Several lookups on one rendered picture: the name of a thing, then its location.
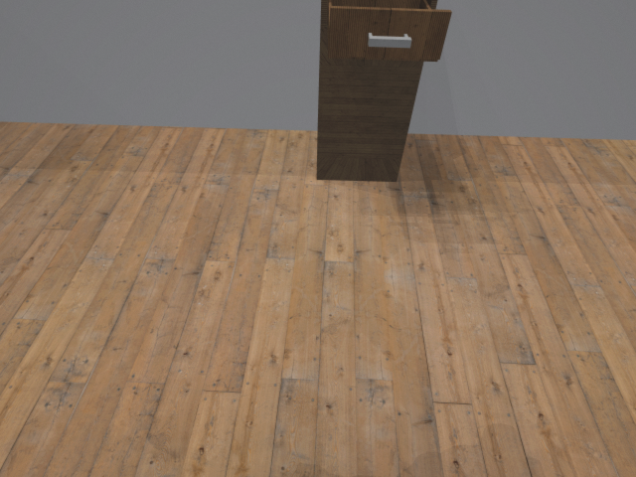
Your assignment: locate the cabinet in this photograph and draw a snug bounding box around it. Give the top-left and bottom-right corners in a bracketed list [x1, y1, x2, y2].
[317, 0, 437, 182]

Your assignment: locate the handle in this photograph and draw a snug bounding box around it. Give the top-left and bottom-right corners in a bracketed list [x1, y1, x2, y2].
[368, 33, 411, 48]

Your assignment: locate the drawer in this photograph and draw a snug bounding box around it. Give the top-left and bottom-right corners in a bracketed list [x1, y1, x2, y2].
[328, 0, 452, 62]

